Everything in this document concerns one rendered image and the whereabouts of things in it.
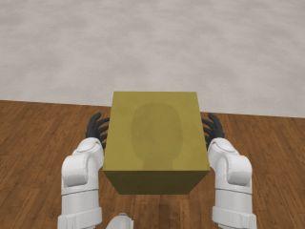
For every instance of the robot left thigh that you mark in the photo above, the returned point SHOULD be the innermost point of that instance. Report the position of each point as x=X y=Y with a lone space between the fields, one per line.
x=120 y=222

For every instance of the robot right forearm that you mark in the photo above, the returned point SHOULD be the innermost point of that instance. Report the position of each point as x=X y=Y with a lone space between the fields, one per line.
x=233 y=205

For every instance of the robot left forearm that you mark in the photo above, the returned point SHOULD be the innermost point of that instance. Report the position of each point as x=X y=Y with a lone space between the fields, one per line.
x=79 y=186

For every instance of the right robot hand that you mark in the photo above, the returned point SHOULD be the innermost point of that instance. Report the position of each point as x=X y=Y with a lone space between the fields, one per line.
x=216 y=130

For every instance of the left robot hand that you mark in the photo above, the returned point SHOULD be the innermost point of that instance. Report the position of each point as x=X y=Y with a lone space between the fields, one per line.
x=93 y=131

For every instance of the carton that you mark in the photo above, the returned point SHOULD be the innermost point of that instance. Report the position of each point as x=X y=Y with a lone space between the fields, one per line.
x=155 y=143

